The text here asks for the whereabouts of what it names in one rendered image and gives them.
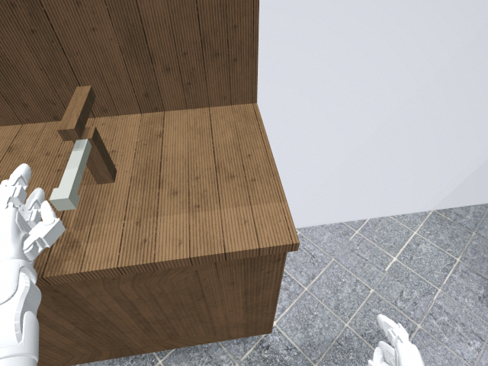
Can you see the robot left forearm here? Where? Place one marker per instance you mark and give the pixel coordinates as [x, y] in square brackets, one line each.
[19, 301]

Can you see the robot right hand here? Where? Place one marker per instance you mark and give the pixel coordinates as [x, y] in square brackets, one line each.
[404, 354]

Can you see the counter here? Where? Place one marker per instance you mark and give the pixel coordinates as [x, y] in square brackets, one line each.
[182, 228]

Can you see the tap lever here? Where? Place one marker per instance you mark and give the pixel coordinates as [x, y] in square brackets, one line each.
[65, 197]

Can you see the robot left hand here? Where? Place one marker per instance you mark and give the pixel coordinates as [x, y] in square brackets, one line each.
[22, 235]

